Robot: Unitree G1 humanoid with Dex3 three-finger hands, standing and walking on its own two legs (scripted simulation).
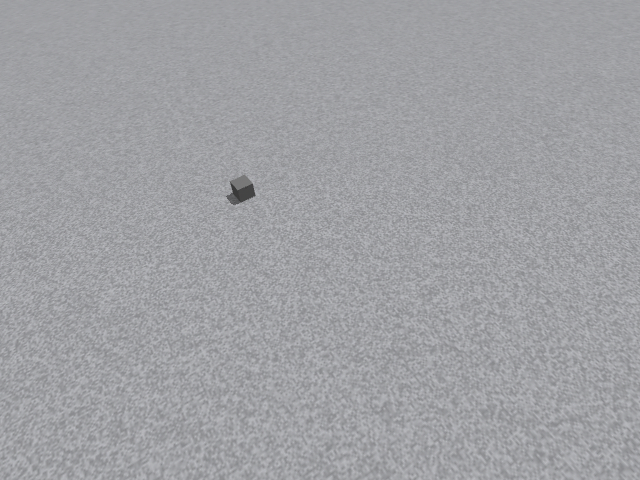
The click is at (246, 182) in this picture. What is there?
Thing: cube
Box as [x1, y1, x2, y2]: [230, 175, 254, 202]
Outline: 244,175 230,181 233,193 241,202 254,195 252,183
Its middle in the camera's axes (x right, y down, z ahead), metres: -0.37 -0.24 +1.82
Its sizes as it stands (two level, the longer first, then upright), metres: 0.078 0.078 0.078
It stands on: the floor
